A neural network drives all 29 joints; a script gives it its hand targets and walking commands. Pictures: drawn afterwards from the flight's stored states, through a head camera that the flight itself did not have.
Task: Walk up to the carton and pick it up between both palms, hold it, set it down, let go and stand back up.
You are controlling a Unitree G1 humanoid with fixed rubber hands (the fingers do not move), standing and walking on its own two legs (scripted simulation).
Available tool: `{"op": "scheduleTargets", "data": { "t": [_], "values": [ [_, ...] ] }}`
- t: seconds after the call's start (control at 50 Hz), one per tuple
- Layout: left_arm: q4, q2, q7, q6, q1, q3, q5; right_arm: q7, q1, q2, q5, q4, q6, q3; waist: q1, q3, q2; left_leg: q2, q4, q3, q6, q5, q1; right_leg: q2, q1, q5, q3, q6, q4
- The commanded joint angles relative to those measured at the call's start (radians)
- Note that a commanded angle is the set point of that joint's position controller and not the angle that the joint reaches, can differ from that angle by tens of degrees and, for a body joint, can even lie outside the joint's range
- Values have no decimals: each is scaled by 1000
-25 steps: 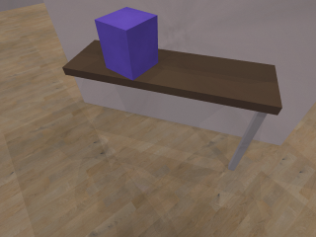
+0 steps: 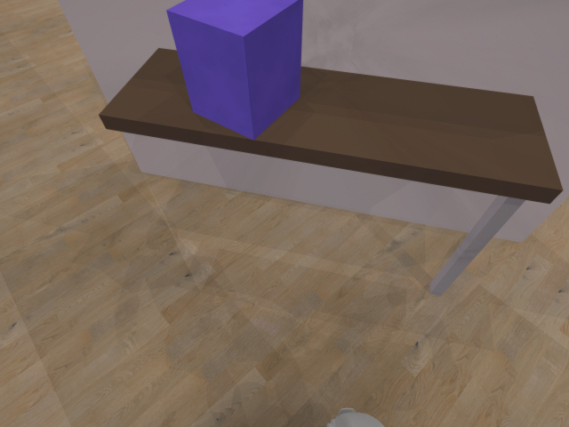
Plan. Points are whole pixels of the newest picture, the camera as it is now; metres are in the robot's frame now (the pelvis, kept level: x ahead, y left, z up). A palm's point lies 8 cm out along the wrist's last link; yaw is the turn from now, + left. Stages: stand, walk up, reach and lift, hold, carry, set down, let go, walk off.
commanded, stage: walk up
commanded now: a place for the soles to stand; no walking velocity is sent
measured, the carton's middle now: (242, 60) +0.90 +0.11 +0.02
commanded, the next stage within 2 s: none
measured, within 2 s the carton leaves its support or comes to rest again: neither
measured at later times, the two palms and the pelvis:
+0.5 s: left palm out of the picture +0.17 +0.45 -0.11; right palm (414, 381) +0.21 -0.18 -0.11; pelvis +0.12 +0.13 -0.01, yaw -2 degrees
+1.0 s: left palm (7, 349) +0.27 +0.46 -0.11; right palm (387, 345) +0.27 -0.15 -0.12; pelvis +0.20 +0.15 -0.01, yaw -4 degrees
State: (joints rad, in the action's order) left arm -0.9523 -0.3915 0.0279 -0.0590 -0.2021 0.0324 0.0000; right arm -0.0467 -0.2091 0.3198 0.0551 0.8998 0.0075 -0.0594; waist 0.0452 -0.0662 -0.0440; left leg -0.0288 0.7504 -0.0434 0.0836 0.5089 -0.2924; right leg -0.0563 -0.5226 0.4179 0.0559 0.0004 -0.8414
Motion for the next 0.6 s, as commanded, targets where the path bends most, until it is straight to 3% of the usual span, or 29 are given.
{"op": "scheduleTargets", "data": {
  "t": [0.0,0.02,0.04,0.06,0.08,0.1,0.12,0.14,0.16,0.18,0.2,0.22,0.24,0.26,0.28,0.3,0.32,0.34,0.36,0.38,0.4,0.42,0.44,0.46,0.48,0.5,0.52,0.54,0.58],
  "values": [
    [49,-199,39,-46,-278,67,8,15,-2,259,-24,-132,0,-111,-123,265,-91,130,139,28,-98,-870,141,40,431,-289,-19,91,413],
    [38,-266,52,-57,-384,100,-9,12,20,204,-31,-169,10,-79,-189,333,19,86,339,45,-128,-584,-171,200,732,-155,-302,172,366],
    [52,-387,62,-68,-411,123,-10,4,44,172,-29,-211,18,-66,-171,307,235,-53,574,77,-157,113,-520,497,847,-52,-866,365,439],
    [58,-381,65,-69,-324,129,10,4,121,295,-15,-204,10,-84,-156,213,45,29,637,197,-118,80,-588,508,799,9,-906,411,478],
    [76,-355,69,-74,-303,121,8,5,177,286,-25,-225,15,-86,-161,137,55,63,686,234,-112,22,-630,465,745,-140,-783,407,445],
    [81,-313,68,-76,-261,115,11,0,144,254,-25,-223,18,-77,-131,89,28,99,613,222,-109,-55,-594,425,646,-237,-677,363,430],
    [70,-279,63,-79,-239,104,8,-2,152,255,-25,-217,18,-83,-111,17,0,120,588,207,-111,-64,-586,388,546,-228,-582,325,453],
    [87,-278,60,-77,-214,104,2,-12,90,263,-22,-216,11,-86,-74,15,32,118,513,191,-98,-118,-503,354,477,-278,-533,280,454],
    [85,-289,57,-82,-212,105,-3,-20,61,247,-11,-212,2,-89,-62,0,92,120,484,183,-99,-98,-462,367,428,-277,-544,279,457],
    [111,-301,55,-82,-199,112,-7,-26,51,267,-14,-226,-2,-86,-59,-8,112,126,451,183,-102,-75,-440,360,395,-255,-535,281,427],
    [117,-308,55,-85,-197,111,-15,-32,72,262,-16,-255,-1,-90,-69,3,158,137,383,176,-103,-38,-444,353,399,-270,-512,280,406],
    [133,-317,59,-88,-170,122,-12,-38,97,278,-9,-263,-5,-87,-69,-13,134,160,336,198,-108,-22,-479,387,414,-276,-547,298,390],
    [137,-323,62,-89,-146,116,-12,-34,101,275,-13,-273,1,-95,-65,-28,147,174,287,198,-112,9,-471,389,405,-301,-512,298,354],
    [132,-334,60,-93,-201,124,-12,-33,148,286,-16,-291,8,-97,-88,-12,112,171,233,171,-112,33,-473,386,407,-344,-530,297,347],
    [120,-342,55,-89,-201,121,-14,-36,163,273,-12,-294,7,-95,-81,-16,136,154,200,136,-103,53,-425,370,386,-371,-492,286,336],
    [129,-339,46,-85,-159,124,-15,-43,116,258,-15,-290,10,-85,-72,5,239,142,170,116,-83,44,-403,354,395,-356,-446,270,316],
    [135,-349,43,-81,-158,129,-18,-46,122,289,-17,-305,20,-96,-51,15,228,143,107,140,-77,68,-339,356,327,-327,-461,255,285],
    [150,-348,37,-80,-101,121,-14,-47,45,284,-24,-276,33,-97,-5,28,186,148,-30,145,-83,-35,-240,332,275,-336,-404,223,205],
    [174,-311,32,-68,-31,105,-7,-40,-102,310,-12,-217,45,-121,86,76,83,118,-249,173,-73,-70,55,231,94,-398,-285,163,-9],
    [185,-176,31,-72,-43,62,-1,-24,-239,418,5,-181,54,-161,127,140,-289,270,-377,426,-79,-172,308,41,-151,-185,-131,79,-357],
    [176,-179,45,-65,-18,50,2,-7,-226,449,-32,-201,51,-154,128,95,-274,435,-577,674,-74,-155,250,-41,-325,146,-132,57,-498],
    [157,-253,47,-55,-9,70,-2,-7,-174,451,-47,-203,48,-152,88,76,-73,455,-566,700,-74,-85,192,17,-272,113,-202,62,-561],
    [132,-271,45,-53,-46,73,12,4,-95,383,-48,-220,47,-130,35,-7,16,398,-500,539,-88,-182,199,49,-307,10,-163,54,-569],
    [109,-259,38,-52,-84,77,17,16,-107,352,-42,-202,47,-122,31,0,46,343,-433,416,-137,-413,236,51,-300,-72,-177,46,-505],
    [90,-221,33,-45,-136,75,24,21,-106,318,-23,-186,55,-122,8,26,-68,305,-391,322,-156,-570,248,66,-258,-102,-179,41,-459],
    [79,-219,28,-42,-200,80,27,28,-108,304,-22,-179,50,-117,-8,68,-94,276,-336,218,-185,-772,281,59,-231,-119,-171,44,-405],
    [97,-205,29,-40,-159,74,27,29,-141,292,-22,-169,44,-113,14,97,-155,245,-328,187,-165,-792,277,48,-185,-82,-145,41,-380],
    [103,-200,34,-31,-142,66,21,28,-147,315,-21,-155,40,-123,31,100,-203,246,-329,215,-206,-794,308,34,-212,-69,-147,41,-396],
    [113,-201,39,-29,-93,66,14,32,-142,286,-25,-149,34,-124,40,118,-118,240,-325,179,-169,-793,345,33,-218,-87,-110,36,-314]
  ]
}}
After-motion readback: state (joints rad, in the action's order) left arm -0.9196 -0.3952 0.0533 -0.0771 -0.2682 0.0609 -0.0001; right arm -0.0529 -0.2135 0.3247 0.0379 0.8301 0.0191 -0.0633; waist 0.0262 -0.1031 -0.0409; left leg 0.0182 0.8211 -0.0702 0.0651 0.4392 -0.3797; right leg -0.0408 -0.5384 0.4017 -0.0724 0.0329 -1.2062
